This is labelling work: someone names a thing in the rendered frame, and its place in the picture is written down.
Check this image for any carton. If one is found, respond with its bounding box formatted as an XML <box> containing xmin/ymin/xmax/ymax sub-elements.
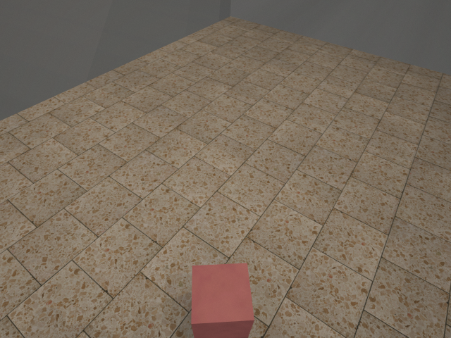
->
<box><xmin>191</xmin><ymin>263</ymin><xmax>254</xmax><ymax>338</ymax></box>

